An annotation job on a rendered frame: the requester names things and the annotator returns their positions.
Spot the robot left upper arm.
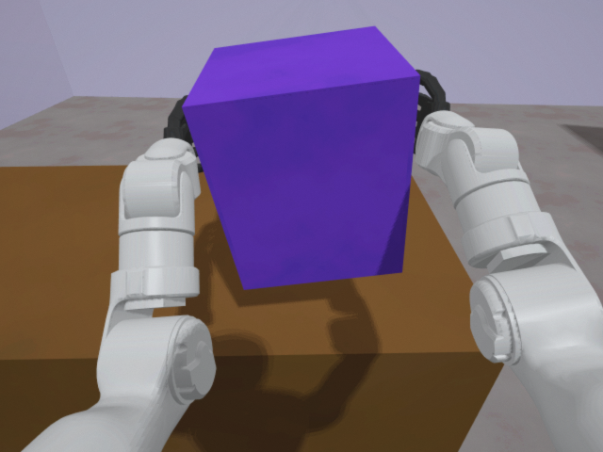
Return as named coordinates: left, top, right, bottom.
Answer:
left=21, top=315, right=216, bottom=452

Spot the pedestal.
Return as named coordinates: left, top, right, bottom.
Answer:
left=0, top=165, right=504, bottom=452

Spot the robot right upper arm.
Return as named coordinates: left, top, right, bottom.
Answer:
left=469, top=263, right=603, bottom=452

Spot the robot right forearm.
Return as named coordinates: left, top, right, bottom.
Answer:
left=416, top=110, right=603, bottom=319

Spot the left robot hand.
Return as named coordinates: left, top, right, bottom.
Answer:
left=163, top=95, right=204, bottom=173

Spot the robot left forearm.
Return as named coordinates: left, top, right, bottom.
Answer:
left=97, top=138, right=201, bottom=391

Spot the right robot hand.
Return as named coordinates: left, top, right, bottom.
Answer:
left=414, top=70, right=450, bottom=154

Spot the carton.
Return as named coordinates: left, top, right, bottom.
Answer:
left=182, top=26, right=420, bottom=290

